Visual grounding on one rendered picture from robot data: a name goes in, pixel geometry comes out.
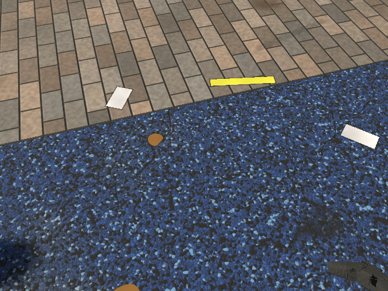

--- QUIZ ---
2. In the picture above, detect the robot right hand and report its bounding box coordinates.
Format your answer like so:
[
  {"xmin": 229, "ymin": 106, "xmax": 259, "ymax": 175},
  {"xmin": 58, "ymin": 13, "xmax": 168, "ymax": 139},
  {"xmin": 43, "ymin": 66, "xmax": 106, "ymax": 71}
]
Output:
[{"xmin": 328, "ymin": 261, "xmax": 388, "ymax": 291}]

